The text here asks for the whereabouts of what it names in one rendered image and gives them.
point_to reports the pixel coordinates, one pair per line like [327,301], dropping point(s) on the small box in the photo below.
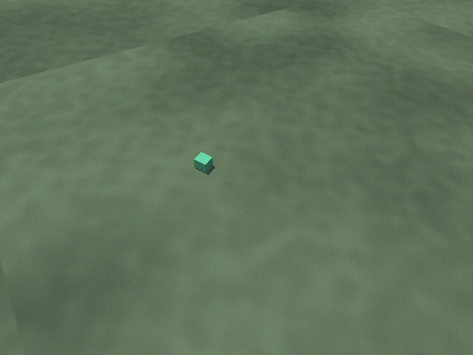
[203,162]

